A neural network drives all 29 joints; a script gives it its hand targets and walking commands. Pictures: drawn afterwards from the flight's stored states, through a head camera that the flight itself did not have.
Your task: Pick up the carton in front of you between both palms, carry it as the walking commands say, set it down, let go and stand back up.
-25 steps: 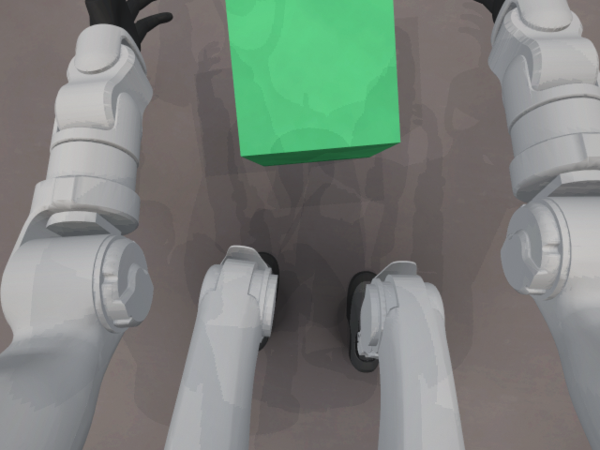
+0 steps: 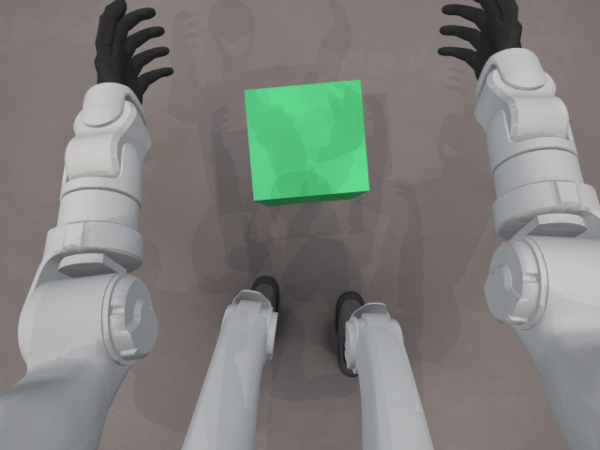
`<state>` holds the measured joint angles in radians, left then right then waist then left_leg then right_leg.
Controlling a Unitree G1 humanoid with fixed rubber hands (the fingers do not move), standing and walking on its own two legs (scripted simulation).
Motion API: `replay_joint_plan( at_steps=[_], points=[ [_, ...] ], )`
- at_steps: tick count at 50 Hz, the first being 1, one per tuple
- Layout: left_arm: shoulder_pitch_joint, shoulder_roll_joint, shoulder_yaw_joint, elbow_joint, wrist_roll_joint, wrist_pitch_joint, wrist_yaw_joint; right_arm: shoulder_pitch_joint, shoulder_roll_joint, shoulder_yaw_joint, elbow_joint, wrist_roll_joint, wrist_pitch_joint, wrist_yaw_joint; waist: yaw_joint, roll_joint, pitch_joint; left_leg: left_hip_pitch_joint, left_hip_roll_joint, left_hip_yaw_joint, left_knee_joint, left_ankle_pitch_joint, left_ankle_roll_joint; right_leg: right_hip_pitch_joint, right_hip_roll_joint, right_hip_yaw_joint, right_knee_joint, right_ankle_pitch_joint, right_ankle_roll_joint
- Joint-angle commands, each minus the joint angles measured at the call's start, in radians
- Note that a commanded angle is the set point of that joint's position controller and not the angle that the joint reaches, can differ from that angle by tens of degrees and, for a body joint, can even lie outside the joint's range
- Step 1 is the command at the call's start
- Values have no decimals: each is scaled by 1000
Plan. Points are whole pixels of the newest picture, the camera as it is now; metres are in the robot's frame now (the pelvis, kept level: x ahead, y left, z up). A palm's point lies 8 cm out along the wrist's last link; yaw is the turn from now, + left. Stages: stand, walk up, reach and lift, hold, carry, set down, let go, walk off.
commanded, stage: let go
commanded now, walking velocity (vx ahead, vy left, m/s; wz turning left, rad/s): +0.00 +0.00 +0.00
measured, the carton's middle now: (306, 153) +0.52 +0.04 -0.49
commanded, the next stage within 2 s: stand in 1.42 s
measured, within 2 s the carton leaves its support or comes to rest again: neither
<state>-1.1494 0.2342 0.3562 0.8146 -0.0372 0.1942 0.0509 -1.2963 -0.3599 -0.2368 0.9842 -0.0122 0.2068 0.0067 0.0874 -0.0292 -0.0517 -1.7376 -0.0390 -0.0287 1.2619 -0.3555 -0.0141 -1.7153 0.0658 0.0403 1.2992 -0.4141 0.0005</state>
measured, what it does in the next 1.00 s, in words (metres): rises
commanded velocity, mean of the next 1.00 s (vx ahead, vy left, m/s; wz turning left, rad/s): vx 0.00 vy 0.00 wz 0.00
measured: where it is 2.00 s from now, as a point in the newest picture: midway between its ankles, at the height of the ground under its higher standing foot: (305, 339)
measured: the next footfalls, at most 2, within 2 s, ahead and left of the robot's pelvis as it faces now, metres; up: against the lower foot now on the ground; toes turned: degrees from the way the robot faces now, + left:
none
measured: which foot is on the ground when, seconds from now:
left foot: down 0.00-1.00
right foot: down 0.00-1.00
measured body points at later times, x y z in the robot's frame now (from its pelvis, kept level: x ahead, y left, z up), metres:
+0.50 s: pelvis +0.05 +0.02 +0.11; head +0.28 +0.01 +0.50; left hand +0.40 +0.26 +0.00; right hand +0.43 -0.19 +0.00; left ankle +0.09 +0.12 -0.58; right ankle +0.06 -0.11 -0.58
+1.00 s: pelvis +0.10 +0.00 +0.17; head +0.13 -0.01 +0.61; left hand +0.26 +0.23 +0.09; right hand +0.28 -0.23 +0.08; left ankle +0.09 +0.12 -0.58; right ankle +0.06 -0.11 -0.58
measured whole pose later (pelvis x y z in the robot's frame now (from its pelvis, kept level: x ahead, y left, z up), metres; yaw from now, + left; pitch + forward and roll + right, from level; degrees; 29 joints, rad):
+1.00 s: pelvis +0.10 +0.00 +0.17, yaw +1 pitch +2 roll +0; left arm 0.24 0.22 0.03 0.44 -0.02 0.05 -0.07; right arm 0.20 -0.20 -0.06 0.47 -0.01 0.04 0.05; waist 0.01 0.00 0.04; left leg -0.23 -0.03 -0.06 0.44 -0.24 0.00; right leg -0.20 0.04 0.05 0.45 -0.28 -0.02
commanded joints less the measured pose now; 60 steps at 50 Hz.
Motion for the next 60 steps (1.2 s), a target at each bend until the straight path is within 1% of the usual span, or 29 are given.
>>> replay_joint_plan(
  at_steps=[1, 5, 8, 10, 12, 15, 18, 24, 29, 34, 39, 43, 46, 51, 53, 57, 60],
  points=[
    [-187, 102, 21, -95, 30, -30, -10, -228, -90, -28, -92, -26, -29, 6, 25, -57, -995, 633, -22, 76, -131, 379, -37, 581, 16, -38, -170, 334, 27],
    [-83, 97, 24, -112, 83, -41, -38, -103, -45, -55, -129, -78, -34, -8, 12, -54, -1041, 717, -21, 76, -199, 427, -28, 706, 14, -31, -244, 417, 34],
    [45, 106, 10, -155, 124, -48, -70, 38, 7, -62, -208, -111, -34, -37, 7, -44, -1078, 801, -22, 75, -249, 484, -16, 817, 14, -23, -300, 500, 42],
    [149, 110, -13, -195, 142, -55, -92, 147, 41, -56, -278, -117, -38, -54, 5, -29, -1077, 876, -20, 68, -285, 518, -9, 866, 16, -21, -338, 527, 45],
    [235, 112, -38, -237, 146, -65, -108, 239, 65, -43, -347, -112, -49, -65, 4, -14, -1041, 957, -15, 56, -321, 542, -2, 871, 15, -20, -381, 515, 46],
    [338, 107, -74, -291, 131, -82, -125, 351, 80, -21, -429, -96, -71, -67, -2, 8, -954, 1080, -2, 33, -375, 553, 2, 849, 11, -26, -447, 456, 41],
    [455, 91, -106, -308, 107, -102, -136, 476, 84, -2, -460, -79, -97, -54, -11, 22, -856, 1189, 12, 8, -423, 557, 2, 828, 6, -31, -504, 400, 35],
    [712, 52, -160, -291, 57, -149, -139, 752, 99, 27, -444, -61, -149, -24, -26, 30, -706, 1345, 27, -28, -496, 600, -1, 870, -1, -29, -586, 367, 27],
    [908, 45, -201, -323, 37, -184, -128, 955, 98, 50, -451, -48, -186, -8, -37, 49, -591, 1443, 33, -43, -555, 618, -6, 964, -6, -23, -652, 353, 19],
    [1089, 47, -241, -387, 26, -208, -117, 1129, 92, 81, -496, -32, -214, 4, -44, 53, -453, 1497, 28, -35, -643, 564, -9, 1140, -15, -17, -727, 358, 11],
    [1247, 48, -276, -441, 18, -213, -112, 1289, 84, 111, -547, -15, -226, 15, -49, 38, -296, 1541, 17, -9, -742, 491, -10, 1347, -24, -16, -809, 380, 13],
    [1309, 61, -291, -464, 16, -201, -116, 1390, 85, 136, -576, -5, -218, 25, -69, 4, -161, 1569, 8, 9, -808, 412, -9, 1469, -32, -10, -878, 389, 17],
    [1330, 72, -296, -473, 16, -182, -121, 1444, 83, 152, -601, 2, -197, 32, -81, -13, -74, 1598, 0, 15, -843, 356, -5, 1518, -39, -3, -915, 380, 21],
    [1329, 84, -290, -478, 30, -132, -128, 1468, 74, 170, -634, 10, -147, 50, -86, -3, 56, 1652, -10, 26, -865, 261, 1, 1521, -51, -5, -952, 296, 18],
    [1332, 85, -286, -478, 39, -110, -129, 1469, 70, 176, -649, 13, -126, 56, -84, 7, 88, 1672, -13, 30, -863, 243, 2, 1520, -53, -8, -959, 276, 15],
    [1336, 83, -278, -474, 56, -77, -128, 1463, 66, 179, -663, 12, -94, 63, -73, 29, 121, 1685, -11, 31, -858, 243, 5, 1545, -50, -8, -957, 280, 14],
    [1336, 80, -275, -477, 62, -64, -127, 1468, 66, 176, -667, 8, -80, 63, -74, 28, 123, 1695, -9, 30, -855, 262, 6, 1563, -45, -7, -950, 307, 15]
  ],
)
